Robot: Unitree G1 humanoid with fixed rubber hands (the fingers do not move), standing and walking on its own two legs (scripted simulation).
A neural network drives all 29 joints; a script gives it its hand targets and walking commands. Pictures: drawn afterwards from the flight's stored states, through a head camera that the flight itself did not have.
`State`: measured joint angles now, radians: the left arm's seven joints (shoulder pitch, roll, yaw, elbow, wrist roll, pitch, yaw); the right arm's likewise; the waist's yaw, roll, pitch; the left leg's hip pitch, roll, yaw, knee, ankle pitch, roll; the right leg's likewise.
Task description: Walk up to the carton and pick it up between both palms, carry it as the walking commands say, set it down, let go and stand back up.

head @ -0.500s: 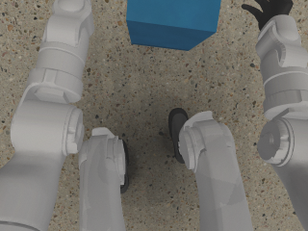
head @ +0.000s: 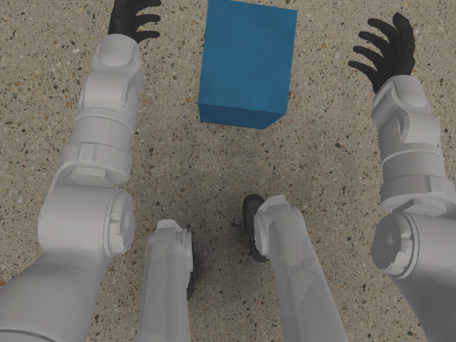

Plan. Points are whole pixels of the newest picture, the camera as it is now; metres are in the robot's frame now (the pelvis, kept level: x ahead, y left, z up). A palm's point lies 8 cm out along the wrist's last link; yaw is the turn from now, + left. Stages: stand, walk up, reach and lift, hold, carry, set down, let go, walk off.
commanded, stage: set down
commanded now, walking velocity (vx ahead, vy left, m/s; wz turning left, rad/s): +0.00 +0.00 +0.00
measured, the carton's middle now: (241, 75) +0.59 -0.12 -0.41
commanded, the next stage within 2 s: let go in 0.52 s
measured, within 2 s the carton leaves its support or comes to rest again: neither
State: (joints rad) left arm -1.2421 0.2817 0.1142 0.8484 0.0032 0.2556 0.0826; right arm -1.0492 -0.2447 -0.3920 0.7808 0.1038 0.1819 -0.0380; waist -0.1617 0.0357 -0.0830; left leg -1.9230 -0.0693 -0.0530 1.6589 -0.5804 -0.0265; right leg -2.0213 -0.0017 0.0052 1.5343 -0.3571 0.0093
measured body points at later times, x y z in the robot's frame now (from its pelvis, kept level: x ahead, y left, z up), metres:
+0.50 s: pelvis +0.03 -0.01 +0.13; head +0.30 -0.02 +0.48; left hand +0.58 +0.09 +0.04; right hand +0.46 -0.28 +0.04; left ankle +0.06 +0.12 -0.50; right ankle +0.13 -0.12 -0.50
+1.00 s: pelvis +0.06 -0.02 +0.20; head +0.25 -0.02 +0.61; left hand +0.42 +0.15 +0.10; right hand +0.35 -0.27 +0.11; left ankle +0.06 +0.12 -0.50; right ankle +0.13 -0.12 -0.50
